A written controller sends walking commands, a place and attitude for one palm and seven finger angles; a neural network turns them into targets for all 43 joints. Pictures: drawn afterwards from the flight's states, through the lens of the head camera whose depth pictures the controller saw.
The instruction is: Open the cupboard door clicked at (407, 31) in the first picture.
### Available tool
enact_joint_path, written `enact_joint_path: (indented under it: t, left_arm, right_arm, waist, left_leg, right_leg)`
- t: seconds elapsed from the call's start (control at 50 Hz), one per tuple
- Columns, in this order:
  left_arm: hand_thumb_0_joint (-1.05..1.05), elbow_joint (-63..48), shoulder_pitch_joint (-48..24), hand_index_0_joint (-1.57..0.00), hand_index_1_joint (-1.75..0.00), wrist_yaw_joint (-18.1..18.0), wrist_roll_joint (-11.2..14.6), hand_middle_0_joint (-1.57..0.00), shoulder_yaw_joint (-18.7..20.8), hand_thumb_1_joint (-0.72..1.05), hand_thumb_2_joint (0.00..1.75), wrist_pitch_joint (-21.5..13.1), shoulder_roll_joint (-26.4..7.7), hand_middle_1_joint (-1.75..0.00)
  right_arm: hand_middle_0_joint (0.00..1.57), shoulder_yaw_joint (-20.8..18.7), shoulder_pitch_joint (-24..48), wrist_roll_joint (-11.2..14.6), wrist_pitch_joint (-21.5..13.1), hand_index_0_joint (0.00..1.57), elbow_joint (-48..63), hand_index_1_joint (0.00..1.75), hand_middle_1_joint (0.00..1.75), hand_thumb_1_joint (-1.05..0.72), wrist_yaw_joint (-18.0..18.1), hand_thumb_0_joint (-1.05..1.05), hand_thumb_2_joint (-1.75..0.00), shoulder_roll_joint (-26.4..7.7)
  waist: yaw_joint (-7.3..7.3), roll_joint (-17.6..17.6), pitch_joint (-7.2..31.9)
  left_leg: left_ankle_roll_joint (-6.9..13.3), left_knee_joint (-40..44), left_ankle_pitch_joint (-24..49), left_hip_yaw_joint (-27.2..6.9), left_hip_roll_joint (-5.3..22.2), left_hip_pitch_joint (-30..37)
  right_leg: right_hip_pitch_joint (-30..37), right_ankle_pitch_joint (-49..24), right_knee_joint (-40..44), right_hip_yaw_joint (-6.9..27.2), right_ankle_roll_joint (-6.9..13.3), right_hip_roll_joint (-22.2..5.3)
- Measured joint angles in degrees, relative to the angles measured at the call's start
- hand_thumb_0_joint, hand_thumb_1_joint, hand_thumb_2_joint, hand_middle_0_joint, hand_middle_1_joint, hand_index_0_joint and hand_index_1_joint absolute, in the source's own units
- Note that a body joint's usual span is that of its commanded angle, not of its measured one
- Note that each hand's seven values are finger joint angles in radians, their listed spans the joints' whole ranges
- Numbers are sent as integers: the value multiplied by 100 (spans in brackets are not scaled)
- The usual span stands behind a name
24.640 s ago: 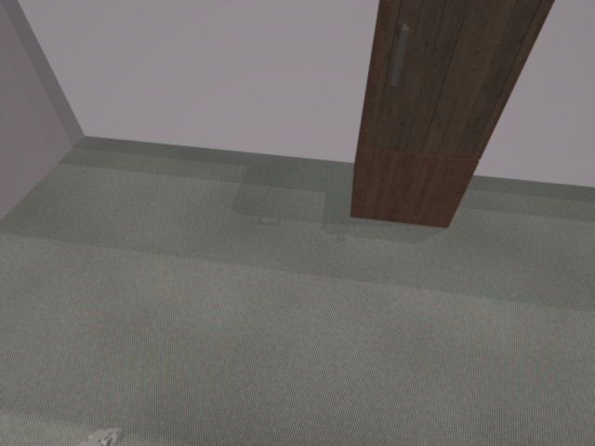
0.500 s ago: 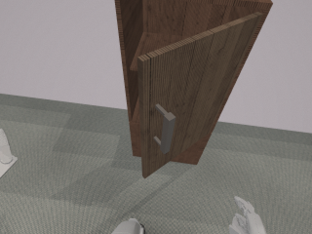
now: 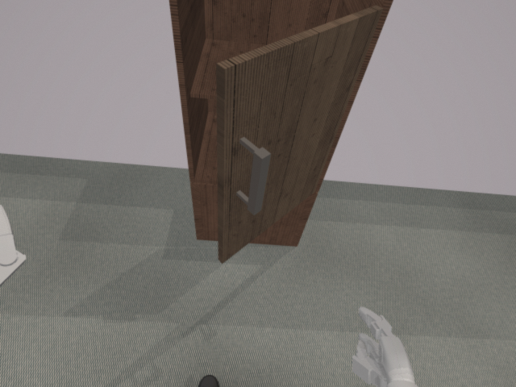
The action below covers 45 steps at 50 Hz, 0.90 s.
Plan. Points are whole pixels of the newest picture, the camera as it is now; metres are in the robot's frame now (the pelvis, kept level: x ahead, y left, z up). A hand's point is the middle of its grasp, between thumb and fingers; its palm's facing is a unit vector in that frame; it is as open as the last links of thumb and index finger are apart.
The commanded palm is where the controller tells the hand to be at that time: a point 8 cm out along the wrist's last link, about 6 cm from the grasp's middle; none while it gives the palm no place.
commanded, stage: stop stepping back and stand still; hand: left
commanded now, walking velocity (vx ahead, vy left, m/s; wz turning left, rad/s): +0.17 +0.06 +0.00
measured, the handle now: (250, 178) +0.49 +0.04 +0.01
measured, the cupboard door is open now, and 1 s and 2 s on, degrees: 45 45 45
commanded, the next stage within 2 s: let the arm hang, fingers relaxed in 0.66 s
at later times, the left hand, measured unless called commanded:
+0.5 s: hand (56, 329) +0.15 +0.21 +0.16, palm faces +0.35 -0.81 -0.47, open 7.4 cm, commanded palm +0.08 +0.27 +0.17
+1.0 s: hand out of the picture +0.02 +0.16 -0.15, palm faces -0.04 -0.97 -0.24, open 7.4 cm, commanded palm none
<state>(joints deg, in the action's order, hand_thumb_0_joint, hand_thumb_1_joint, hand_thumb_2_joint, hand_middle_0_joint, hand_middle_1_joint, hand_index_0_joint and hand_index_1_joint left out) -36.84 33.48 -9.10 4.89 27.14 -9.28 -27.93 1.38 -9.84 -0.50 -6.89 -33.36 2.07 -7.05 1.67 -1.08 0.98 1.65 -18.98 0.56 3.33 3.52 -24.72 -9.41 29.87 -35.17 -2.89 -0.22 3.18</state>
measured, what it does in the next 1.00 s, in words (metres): walks backwards: right foot, then left foot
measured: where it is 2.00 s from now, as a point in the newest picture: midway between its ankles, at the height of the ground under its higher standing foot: outside the picture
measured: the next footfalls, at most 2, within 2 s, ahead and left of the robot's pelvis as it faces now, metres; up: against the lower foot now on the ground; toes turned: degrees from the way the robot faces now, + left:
right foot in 0.06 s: -0.06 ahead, -0.12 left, +0.00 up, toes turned +2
left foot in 0.26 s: +0.00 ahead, +0.10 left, +0.00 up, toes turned +1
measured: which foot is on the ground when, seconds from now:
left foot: down 0.00-0.06, up 0.08-0.24, down 0.26-1.00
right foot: up 0.00-0.04, down 0.06-1.00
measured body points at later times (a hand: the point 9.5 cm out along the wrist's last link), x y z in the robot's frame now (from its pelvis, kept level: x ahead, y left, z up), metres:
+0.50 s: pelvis -0.06 -0.03 -0.02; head -0.07 -0.04 +0.43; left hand +0.13 +0.25 +0.19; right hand +0.07 -0.28 -0.10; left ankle +0.00 +0.09 -0.73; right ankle -0.13 -0.10 -0.74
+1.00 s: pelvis -0.10 -0.02 -0.02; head -0.08 -0.04 +0.43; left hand +0.02 +0.21 -0.13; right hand +0.04 -0.27 -0.14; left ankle -0.04 +0.09 -0.74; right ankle -0.10 -0.12 -0.74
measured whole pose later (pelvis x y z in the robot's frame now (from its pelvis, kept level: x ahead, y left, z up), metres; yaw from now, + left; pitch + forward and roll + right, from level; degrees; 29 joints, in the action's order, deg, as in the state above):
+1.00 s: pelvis -0.10 -0.02 -0.02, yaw +1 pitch -1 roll +2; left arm 39.2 13.8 0.4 -1.8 -0.3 3.0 -11.2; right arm -0.6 -6.4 -1.1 -0.3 -48.0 -0.1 -13.6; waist 1.9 0.2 -3.1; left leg 0.4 -32.9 -12.6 0.2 -2.0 -19.8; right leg -15.7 19.4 -37.1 1.3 1.4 0.7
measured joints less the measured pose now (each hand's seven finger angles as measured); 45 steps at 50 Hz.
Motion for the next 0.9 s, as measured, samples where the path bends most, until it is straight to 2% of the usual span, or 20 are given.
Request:
enact_joint_path:
  t: [0.06, 0.1, 0.16, 0.2, 0.24, 0.26, 0.3, 0.34, 0.38, 0.42, 0.48, 0.52, 0.56, 0.6, 0.66, 0.7, 0.76, 0.8, 0.86, 0.9]
  left_arm:
    - [1, 170, 265, -21, -30, 19, 57, -21, 180, 89, 90, 84, -179, -30]
    - [1, 298, 350, -21, -30, 91, 47, -21, -12, 89, 90, 81, 5, -30]
    - [1, 421, 558, -21, -30, 137, -4, -22, -211, 89, 90, 52, 146, -30]
    - [1, 597, 455, -21, -30, 115, -73, -22, -254, 88, 90, 0, 233, -30]
    - [1, 929, 92, -21, -30, 72, -148, -22, -291, 88, 90, -72, 370, -30]
    - [1, 1121, -141, -21, -30, 45, -174, -22, -311, 88, 90, -91, 455, -30]
    - [1, 1516, -655, -21, -30, -2, -200, -22, -346, 88, 90, -75, 616, -30]
    - [1, 1819, -1036, -21, -30, -43, -215, -21, -374, 89, 90, -4, 762, -30]
    - [1, 1851, -1113, -21, -30, -28, -219, -21, -395, 89, 90, 64, 764, -30]
    - [1, 1628, -969, -20, -30, 25, -235, -21, -406, 89, 90, 71, 652, -30]
    - [1, 1129, -504, -21, -30, 134, -282, -21, -429, 89, 90, -103, 523, -30]
    - [1, 817, -68, -21, -30, 179, -259, -21, -399, 89, 90, -261, 440, -30]
    - [1, 684, 290, -21, -30, 169, -250, -22, -273, 89, 90, -428, 386, -30]
    - [1, 776, 402, -21, -30, 121, -273, -22, -140, 88, 90, -509, 344, -30]
    - [1, 1181, 70, -21, -30, 46, -281, -22, -135, 88, 90, -465, 418, -30]
    - [1, 1453, -286, -21, -30, 2, -256, -22, -236, 88, 90, -339, 555, -30]
    - [1, 1651, -688, -21, -30, -19, -268, -21, -408, 89, 90, -95, 773, -30]
    - [1, 2428, -1094, -20, -30, 174, -426, -21, -829, 89, 90, -69, 783, -30]
    - [0, 4242, -1802, -20, -30, 568, -562, -20, -1614, 90, 90, 641, 888, -30]
    - [0, 5423, -2067, -19, -30, 748, -612, -20, -2042, 90, 90, 967, 1064, -30]
  right_arm:
    - [21, 26, -56, 14, 94, 21, 155, 30, 30, -90, 14, 1, -90, -85]
    - [21, -18, -54, 1, 209, 20, -13, 30, 30, -90, 12, 0, -90, -313]
    - [20, -83, -416, 90, 325, 20, -347, 30, 30, -90, 22, 1, -90, -500]
    - [20, -113, -690, 138, 335, 20, -505, 30, 30, -90, 80, 1, -90, -572]
    - [20, -148, -871, 147, 307, 20, -611, 30, 30, -90, 161, 1, -90, -656]
    - [20, -171, -917, 142, 283, 20, -643, 30, 30, -90, 197, 1, -90, -709]
    - [20, -240, -860, 141, 257, 20, -703, 30, 30, -90, 258, 1, -90, -767]
    - [20, -265, -683, 146, 261, 20, -654, 30, 30, -90, 269, 1, -90, -780]
    - [20, -257, -534, 107, 178, 20, -530, 30, 30, -91, 241, 1, -90, -707]
    - [20, -225, -438, 93, 83, 20, -381, 30, 30, -91, 200, 1, -90, -560]
    - [20, -189, -435, 85, 37, 20, -172, 30, 30, -91, 133, 1, -90, -427]
    - [20, -183, -512, 91, 85, 20, -206, 30, 30, -90, 63, 1, -90, -381]
    - [20, -166, -583, 97, 118, 20, -314, 30, 30, -90, 46, 1, -90, -360]
    - [20, -146, -645, 95, 137, 20, -364, 30, 30, -90, 92, 1, -90, -371]
    - [20, -154, -669, 77, 72, 20, -417, 30, 30, -90, 179, 1, -90, -492]
    - [20, -194, -588, 87, 45, 20, -507, 30, 30, -90, 214, 1, -90, -574]
    - [20, -210, -327, 115, 108, 20, -553, 30, 30, -90, 207, 1, -90, -553]
    - [20, -267, -116, 91, -41, 20, -745, 30, 30, -90, -2, 1, -90, -624]
    - [20, -243, 248, -20, 220, 20, -990, 30, 30, -90, -145, 1, -90, -795]
    - [20, -216, 419, -97, 365, 20, -1093, 30, 30, -90, -172, 0, -90, -813]
  waist:
    - [0, -219, 78]
    - [-67, 83, 16]
    - [-272, 138, 298]
    - [-355, 46, 492]
    - [-382, -5, 592]
    - [-370, 2, 610]
    - [-278, -35, 541]
    - [-205, -46, 365]
    - [-51, -44, 256]
    - [78, -96, 175]
    - [223, 80, 23]
    - [119, 97, 36]
    - [-59, 40, 74]
    - [-197, 14, 69]
    - [-270, 176, -10]
    - [-287, 289, -65]
    - [-331, 176, -212]
    - [-282, 224, -168]
    - [-153, 303, -112]
    - [-83, 274, -173]
  left_leg:
    - [-134, -168, -154, 217, -247, -257]
    - [-178, -869, -761, 38, -156, -456]
    - [-179, -2008, -1336, -136, -242, -386]
    - [-127, -2228, -1462, -79, -286, -120]
    - [-34, -1976, -1477, -7, -312, 270]
    - [24, -1735, -1421, 14, -327, 490]
    - [-23, -1467, -1724, 11, -424, 707]
    - [-9, -1566, -1595, 60, -461, 692]
    - [-12, -1594, -1486, 80, -455, 634]
    - [-44, -1498, -1373, 90, -459, 566]
    - [-120, -1665, -1548, -137, -340, 308]
    - [-185, -2444, -1864, -292, -385, 41]
    - [-226, -2984, -1969, -295, -429, -56]
    - [-215, -2756, -1932, -205, -403, 100]
    - [-126, -1765, -1381, -146, -334, 557]
    - [-99, -1213, -1402, -179, -326, 892]
    - [-77, -1082, -1536, -107, -412, 1027]
    - [-33, -1091, -1425, -148, -449, 893]
    - [34, -1062, -1247, -225, -591, 657]
    - [30, -1093, -1178, -208, -660, 549]
  right_leg:
    - [630, -680, 1461, -56, 221, -137]
    - [637, -846, 1397, -58, 364, 14]
    - [728, -762, 1284, 93, 371, 23]
    - [809, -689, 1219, 139, 359, -31]
    - [836, -565, 1034, 117, 360, -74]
    - [808, -467, 865, 87, 355, -85]
    - [641, -223, 335, 20, 284, -183]
    - [366, -522, -295, 85, 13, -258]
    - [124, -328, -714, 192, -107, -239]
    - [65, -150, -430, 251, -50, -243]
    - [80, -469, 88, 74, 386, -53]
    - [97, -687, 372, 90, 496, 9]
    - [142, -865, 644, 221, 488, 6]
    - [203, -979, 833, 310, 464, -19]
    - [275, -973, 873, 233, 414, -9]
    - [251, -860, 697, 155, 351, 3]
    - [171, -812, 413, 206, 159, -107]
    - [-178, -925, -55, 166, 102, -146]
    - [-750, -198, -817, 408, 24, -227]
    - [-889, -154, -800, 542, 25, -316]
